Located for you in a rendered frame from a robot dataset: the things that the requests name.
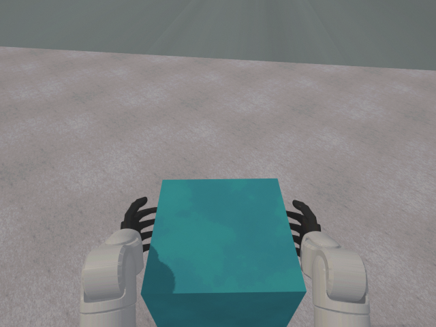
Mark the right robot hand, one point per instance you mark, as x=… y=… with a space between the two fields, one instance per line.
x=308 y=222

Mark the left robot hand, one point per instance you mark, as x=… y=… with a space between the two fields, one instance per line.
x=132 y=217

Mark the robot right forearm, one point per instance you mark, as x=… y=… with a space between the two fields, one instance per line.
x=339 y=282

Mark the carton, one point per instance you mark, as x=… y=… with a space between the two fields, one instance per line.
x=222 y=255

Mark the robot left forearm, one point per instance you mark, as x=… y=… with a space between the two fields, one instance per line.
x=108 y=281

